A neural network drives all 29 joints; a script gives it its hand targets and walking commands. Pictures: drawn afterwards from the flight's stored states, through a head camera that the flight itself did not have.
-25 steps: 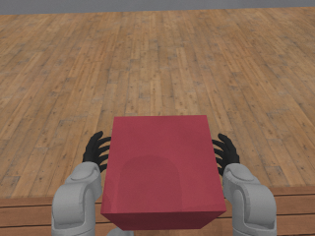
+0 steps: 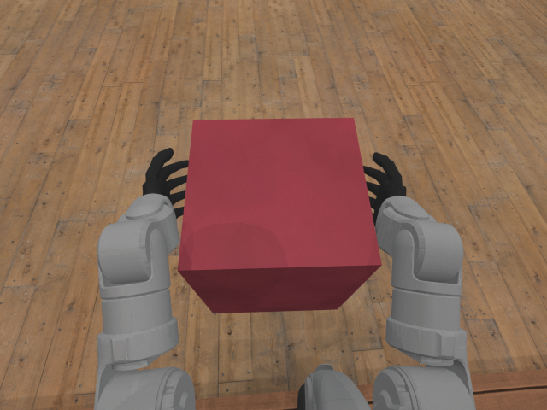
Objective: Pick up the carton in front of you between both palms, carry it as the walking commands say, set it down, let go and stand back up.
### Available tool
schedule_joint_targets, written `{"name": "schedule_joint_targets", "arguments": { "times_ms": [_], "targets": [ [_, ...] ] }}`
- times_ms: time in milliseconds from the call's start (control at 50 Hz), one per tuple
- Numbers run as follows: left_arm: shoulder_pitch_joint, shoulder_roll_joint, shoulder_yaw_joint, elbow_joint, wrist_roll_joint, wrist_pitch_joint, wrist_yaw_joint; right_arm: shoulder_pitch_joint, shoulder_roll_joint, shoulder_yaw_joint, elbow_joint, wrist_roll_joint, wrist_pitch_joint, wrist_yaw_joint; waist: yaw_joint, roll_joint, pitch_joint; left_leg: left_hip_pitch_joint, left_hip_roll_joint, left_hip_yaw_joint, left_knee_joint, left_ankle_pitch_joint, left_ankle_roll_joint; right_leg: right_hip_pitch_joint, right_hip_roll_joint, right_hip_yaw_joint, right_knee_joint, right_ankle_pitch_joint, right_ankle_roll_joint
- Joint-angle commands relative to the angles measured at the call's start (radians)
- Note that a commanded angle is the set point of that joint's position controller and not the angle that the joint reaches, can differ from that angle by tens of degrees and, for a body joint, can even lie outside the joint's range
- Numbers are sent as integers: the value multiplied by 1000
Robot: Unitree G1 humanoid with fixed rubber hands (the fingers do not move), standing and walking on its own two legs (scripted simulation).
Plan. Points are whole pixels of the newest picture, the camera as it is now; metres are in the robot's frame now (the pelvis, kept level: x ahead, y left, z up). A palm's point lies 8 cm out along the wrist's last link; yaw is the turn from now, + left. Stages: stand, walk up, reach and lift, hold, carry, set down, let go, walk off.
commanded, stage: carry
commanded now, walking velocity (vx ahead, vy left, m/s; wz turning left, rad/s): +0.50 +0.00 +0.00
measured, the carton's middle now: (274, 227) +0.36 +0.00 +0.04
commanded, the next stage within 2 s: none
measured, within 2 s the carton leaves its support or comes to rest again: neither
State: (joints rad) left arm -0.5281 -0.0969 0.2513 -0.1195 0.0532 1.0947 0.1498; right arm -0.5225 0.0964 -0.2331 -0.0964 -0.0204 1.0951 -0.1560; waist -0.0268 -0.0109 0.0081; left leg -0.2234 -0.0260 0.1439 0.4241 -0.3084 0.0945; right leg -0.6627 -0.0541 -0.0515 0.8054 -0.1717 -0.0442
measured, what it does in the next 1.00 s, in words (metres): goes down: right foot, then left foot 0.11 m lower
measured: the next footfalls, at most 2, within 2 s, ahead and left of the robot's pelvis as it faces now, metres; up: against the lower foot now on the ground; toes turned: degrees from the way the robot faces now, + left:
right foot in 0.14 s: +0.20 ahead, -0.09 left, +0.00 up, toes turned -3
left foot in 0.50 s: +0.52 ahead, +0.05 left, -0.11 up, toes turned +2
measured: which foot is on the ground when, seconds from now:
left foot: down 0.00-0.16, up 0.18-0.48, down 0.50-0.88, up 0.90-1.00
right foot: up 0.00-0.12, down 0.14-0.48, up 0.50-0.84, down 0.86-1.00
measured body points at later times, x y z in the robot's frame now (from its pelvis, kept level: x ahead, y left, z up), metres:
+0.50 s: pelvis +0.38 -0.01 -0.09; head +0.40 -0.01 +0.36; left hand +0.73 +0.16 +0.05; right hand +0.73 -0.15 +0.04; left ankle +0.50 +0.05 -0.83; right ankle +0.18 -0.09 -0.72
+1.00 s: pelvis +0.74 -0.05 -0.12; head +0.81 -0.05 +0.33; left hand +1.06 +0.13 -0.05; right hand +1.09 -0.17 -0.06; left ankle +0.60 +0.05 -0.75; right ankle +0.78 -0.11 -0.85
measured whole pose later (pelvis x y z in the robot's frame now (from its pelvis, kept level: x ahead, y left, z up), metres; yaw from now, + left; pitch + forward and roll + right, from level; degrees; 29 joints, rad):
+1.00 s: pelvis +0.74 -0.05 -0.12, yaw +3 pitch +7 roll +1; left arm -0.34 -0.13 0.21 -0.20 0.04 1.00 0.14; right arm -0.36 0.12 -0.19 -0.18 -0.03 1.03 -0.14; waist 0.03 -0.02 0.02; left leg -0.45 -0.04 0.03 1.19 -0.41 0.01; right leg -0.42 0.01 -0.14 0.49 -0.18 -0.08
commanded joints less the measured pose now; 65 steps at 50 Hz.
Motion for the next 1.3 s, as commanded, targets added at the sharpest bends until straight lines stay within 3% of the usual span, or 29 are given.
{"name": "schedule_joint_targets", "arguments": {
  "times_ms": [0, 60, 100, 120, 140, 160, 200, 220, 280, 340, 420, 440, 460, 480, 500, 520, 540, 560, 580, 640, 760, 820, 840, 860, 880, 900, 960, 1200, 1280],
  "targets": [
    [-517, -880, -725, -17, -267, 20, -117, -529, 832, 685, -76, 259, 6, 138, -23, 176, -402, 355, 210, -93, 21, 763, 85, 39, 31, -68, 1, 170, -14],
    [-494, -855, -715, -24, -271, 35, -124, -522, 822, 705, -103, 246, 20, 131, -17, 123, -386, 422, 235, -124, 157, 863, 88, -2, 37, -61, -33, 51, -39],
    [-431, -833, -695, 8, -254, 42, -125, -520, 806, 709, -109, 243, 33, 126, 86, 61, -435, 212, 197, -20, 435, 1014, 28, 347, 117, -136, -161, 27, -70],
    [-389, -820, -678, 26, -244, 43, -126, -539, 798, 713, -120, 245, 39, 124, 164, 34, -447, 92, 181, 8, 646, 815, -12, 509, 70, -67, -305, 185, -69],
    [-390, -789, -664, 38, -236, 36, -120, -555, 808, 719, -133, 252, 46, 124, 185, -288, -431, -237, 25, 14, 940, 360, -73, 724, -66, 207, -408, 326, -141],
    [-397, -817, -683, 59, -252, 36, -118, -549, 818, 716, -129, 244, 45, 122, 161, -404, -421, -619, -30, -116, 997, -287, -94, 945, -164, 526, -426, 324, -195],
    [-537, -920, -786, -40, -350, 22, -135, -555, 806, 665, -131, 211, 27, 110, 185, -61, -336, -771, 62, -178, 844, -280, -93, 929, -183, 528, -389, 93, -179],
    [-598, -949, -826, -74, -395, 10, -144, -530, 788, 634, -116, 180, 17, 99, 172, 46, -348, -699, 66, -160, 685, -206, -94, 839, -174, 487, -398, 18, -175],
    [-670, -962, -877, -121, -477, -27, -160, -475, 777, 616, -88, 133, -12, 84, 148, 15, -392, -493, 30, -82, 500, 94, -94, 677, -128, 340, -374, 56, -173],
    [-577, -931, -864, -89, -477, -38, -151, -428, 741, 621, -131, 105, -28, 70, 167, 5, -350, -295, 13, -71, 24, 641, -91, 565, 29, 131, -306, -60, -108],
    [-440, -841, -797, -39, -414, -23, -137, -384, 645, 632, -163, 120, -7, 70, 43, -43, -338, 28, 32, -41, -33, 777, -43, 425, 23, 71, -62, -51, -77],
    [-428, -813, -772, -17, -388, -9, -127, -374, 623, 637, -159, 131, 5, 72, -27, -32, -368, 144, 48, -37, -107, 772, -20, 416, 38, 5, 131, 54, -56],
    [-419, -770, -742, -6, -354, 4, -117, -365, 600, 635, -156, 138, 18, 73, -70, 44, -363, 251, 76, -38, -131, 760, -4, 342, 93, -67, 337, -43, -43],
    [-408, -730, -693, 12, -312, 16, -103, -374, 570, 628, -148, 157, 32, 76, -62, 99, -331, 385, 154, -138, -31, 867, 3, 120, 136, -54, 526, -341, -36],
    [-402, -698, -652, 34, -272, 43, -88, -430, 555, 624, -106, 191, 43, 68, -28, 222, -431, 628, 297, -385, 207, 1290, 65, -90, 136, 35, 611, -416, -24],
    [-367, -673, -630, 28, -239, 60, -72, -447, 562, 631, -101, 244, 53, 68, -58, 232, -495, 692, 363, -505, 194, 1135, 136, -212, 97, 83, 648, -358, -28],
    [-375, -671, -607, 4, -216, 67, -60, -483, 608, 635, -97, 283, 53, 74, -75, 222, -526, 656, 384, -615, 127, 787, 217, -297, 68, 90, 696, -331, -28],
    [-408, -693, -584, -29, -205, 62, -54, -539, 690, 665, -127, 314, 44, 83, -66, 100, -507, 504, 411, -693, 41, 464, 286, -306, 41, 108, 689, -280, -11],
    [-456, -707, -570, -61, -189, 50, -53, -618, 778, 705, -143, 361, 34, 97, -39, 19, -457, 376, 406, -694, 26, 436, 284, -279, 11, 115, 635, -264, -1],
    [-488, -787, -604, -73, -176, -1, -65, -733, 924, 787, -164, 433, -12, 130, -36, -5, -410, 210, 346, -585, 1, 408, 249, -195, -19, 91, 453, -232, -1],
    [-396, -822, -700, -78, -195, -70, -90, -549, 930, 804, -120, 367, -68, 144, -53, 121, -411, 219, 165, -215, 44, 830, 80, 95, 89, -99, -117, 59, -29],
    [-356, -833, -745, -81, -216, -82, -108, -460, 904, 794, -110, 311, -80, 144, 12, 125, -512, 230, 138, -86, 285, 991, -9, 457, 137, -160, -370, 244, -41],
    [-334, -834, -753, -85, -225, -83, -115, -458, 882, 790, -122, 295, -84, 143, 55, 99, -558, 107, 129, -69, 428, 821, -33, 669, 63, -83, -377, 264, -50],
    [-322, -812, -752, -86, -232, -83, -118, -441, 870, 790, -128, 278, -81, 142, 60, -43, -600, -87, 64, -51, 581, 253, -67, 869, -166, 195, -283, 579, -89],
    [-303, -778, -752, -66, -231, -82, -114, -365, 860, 774, -112, 256, -75, 139, 67, -306, -705, -358, -84, -111, 905, -201, -109, 1106, -366, 600, -356, 594, -282],
    [-267, -813, -773, -83, -257, -76, -118, -345, 840, 765, -138, 243, -71, 133, 72, -220, -682, -468, -35, -168, 969, -203, -93, 1114, -342, 592, -370, 516, -288],
    [-353, -903, -853, -188, -342, -73, -145, -333, 854, 739, -179, 215, -70, 128, 64, -20, -516, -530, 49, -165, 754, -87, -84, 969, -273, 398, -420, 529, -174],
    [77, -856, -834, -338, -312, 50, -205, 25, 869, 841, -406, 220, 39, 157, 48, -168, -274, -295, 15, 47, 53, 273, -105, 808, -135, -16, -530, 718, -53],
    [144, -831, -819, -402, -290, 91, -210, 77, 860, 857, -463, 264, 83, 186, 14, -133, -326, 120, -12, 112, -12, 236, -73, 633, -97, -131, -224, 686, -2]
  ]
}}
